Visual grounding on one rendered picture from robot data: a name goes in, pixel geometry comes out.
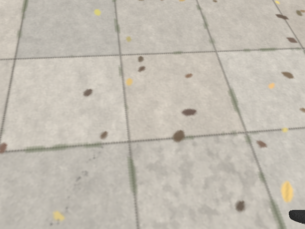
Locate right robot hand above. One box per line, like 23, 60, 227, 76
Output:
289, 210, 305, 224

